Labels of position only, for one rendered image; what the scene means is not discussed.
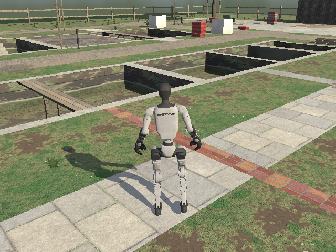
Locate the robot left hand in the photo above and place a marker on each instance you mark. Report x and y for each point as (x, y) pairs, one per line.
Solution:
(139, 147)

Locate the robot right hand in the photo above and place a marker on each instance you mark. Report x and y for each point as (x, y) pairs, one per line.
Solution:
(196, 143)

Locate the left robot upper arm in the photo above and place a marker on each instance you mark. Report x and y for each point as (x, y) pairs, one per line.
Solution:
(147, 119)

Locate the left robot forearm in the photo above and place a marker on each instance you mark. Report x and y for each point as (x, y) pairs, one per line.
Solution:
(140, 139)

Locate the left robot shin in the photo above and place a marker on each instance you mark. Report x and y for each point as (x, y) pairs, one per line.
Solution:
(157, 191)

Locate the right robot forearm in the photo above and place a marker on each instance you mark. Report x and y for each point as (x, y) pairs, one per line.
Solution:
(194, 135)

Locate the right robot upper arm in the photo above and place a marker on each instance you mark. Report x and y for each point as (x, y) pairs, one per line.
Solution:
(186, 118)

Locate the left robot foot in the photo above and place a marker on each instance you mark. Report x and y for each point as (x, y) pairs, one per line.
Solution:
(158, 210)

